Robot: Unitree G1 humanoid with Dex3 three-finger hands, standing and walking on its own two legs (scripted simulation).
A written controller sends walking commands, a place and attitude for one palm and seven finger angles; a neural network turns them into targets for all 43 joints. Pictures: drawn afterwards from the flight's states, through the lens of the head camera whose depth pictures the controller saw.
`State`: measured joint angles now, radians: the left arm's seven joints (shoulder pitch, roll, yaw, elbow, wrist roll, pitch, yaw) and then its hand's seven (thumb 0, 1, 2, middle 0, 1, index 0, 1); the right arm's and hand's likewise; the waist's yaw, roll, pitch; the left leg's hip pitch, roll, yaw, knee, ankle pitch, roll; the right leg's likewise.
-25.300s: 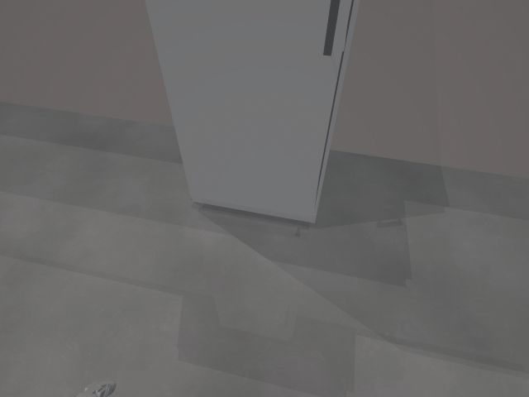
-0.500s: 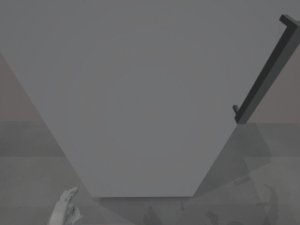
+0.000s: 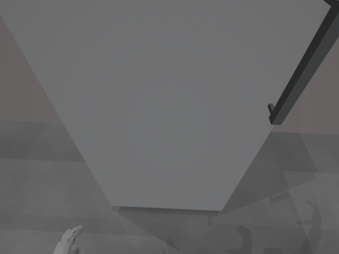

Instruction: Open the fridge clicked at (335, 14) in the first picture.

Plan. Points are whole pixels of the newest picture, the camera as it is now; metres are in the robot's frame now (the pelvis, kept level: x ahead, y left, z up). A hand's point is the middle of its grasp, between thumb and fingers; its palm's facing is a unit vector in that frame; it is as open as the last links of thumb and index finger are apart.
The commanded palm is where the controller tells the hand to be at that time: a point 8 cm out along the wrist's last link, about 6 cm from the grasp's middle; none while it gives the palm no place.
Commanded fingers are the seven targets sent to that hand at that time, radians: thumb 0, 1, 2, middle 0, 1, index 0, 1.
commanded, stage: slip the hand off the handle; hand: right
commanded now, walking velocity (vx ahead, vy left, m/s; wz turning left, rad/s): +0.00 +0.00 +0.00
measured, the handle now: (298, 70) +0.42 -0.23 +0.25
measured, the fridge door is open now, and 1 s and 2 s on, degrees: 0 0 0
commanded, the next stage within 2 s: draw the hand back to the body in 0.60 s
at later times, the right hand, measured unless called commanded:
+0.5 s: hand out of the picture +0.32 -0.36 +0.23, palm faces +0.37 +0.91 -0.19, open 14.7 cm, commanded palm +0.28 -0.39 +0.24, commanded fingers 0.00 0.55 -0.20 0.25 1.15 0.25 1.15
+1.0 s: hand out of the picture +0.28 -0.31 +0.22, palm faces -0.03 +0.98 -0.21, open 14.7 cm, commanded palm +0.25 -0.36 +0.23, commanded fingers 0.00 0.55 -0.20 0.25 1.15 0.25 1.15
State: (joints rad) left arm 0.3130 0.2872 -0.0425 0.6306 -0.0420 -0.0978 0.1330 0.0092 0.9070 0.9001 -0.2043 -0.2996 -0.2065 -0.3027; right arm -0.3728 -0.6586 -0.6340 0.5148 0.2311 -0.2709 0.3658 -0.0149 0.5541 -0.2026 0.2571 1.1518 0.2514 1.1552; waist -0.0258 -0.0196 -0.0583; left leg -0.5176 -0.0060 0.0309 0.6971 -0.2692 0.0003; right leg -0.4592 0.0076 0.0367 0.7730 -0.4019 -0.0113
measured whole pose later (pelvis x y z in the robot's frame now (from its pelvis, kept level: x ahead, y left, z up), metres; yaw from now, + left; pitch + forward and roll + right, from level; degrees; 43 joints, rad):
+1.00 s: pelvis +0.03 +0.00 +0.02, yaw +0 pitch -1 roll +1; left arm 0.27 0.30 -0.08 0.57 -0.07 -0.09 0.13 0.01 0.91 0.90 -0.20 -0.30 -0.21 -0.30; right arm -0.09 -0.65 -0.55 0.20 0.34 0.16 0.66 -0.02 0.55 -0.20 0.26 1.15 0.25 1.15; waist -0.03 -0.05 -0.07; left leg -0.27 0.00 0.03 0.54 -0.26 0.00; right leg -0.21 0.01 0.04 0.60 -0.37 -0.02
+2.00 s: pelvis +0.05 +0.00 +0.03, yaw -1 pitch -3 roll +1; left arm 0.19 0.24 -0.02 0.63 0.01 -0.17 0.09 0.01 0.91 0.90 -0.20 -0.30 -0.21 -0.30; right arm 0.46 -0.34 -0.33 -0.41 0.08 -0.05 -0.09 0.01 -0.72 -0.82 0.22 0.40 0.21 0.41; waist -0.09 -0.05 -0.02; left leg -0.16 0.01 0.03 0.46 -0.25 0.00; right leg -0.07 0.02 0.04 0.46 -0.33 -0.01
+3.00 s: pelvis -0.04 -0.02 +0.01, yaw +0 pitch -1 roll +1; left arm 0.22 0.22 -0.02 0.55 0.00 -0.07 0.09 0.01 0.91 0.90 -0.20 -0.30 -0.21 -0.30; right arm 0.47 -0.38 -0.43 -0.44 0.01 -0.19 -0.14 0.01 -0.89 -0.90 0.21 0.30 0.21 0.31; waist -0.04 0.02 -0.01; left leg -0.37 0.03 0.01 0.55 -0.15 -0.03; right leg -0.32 0.04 0.02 0.63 -0.29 -0.05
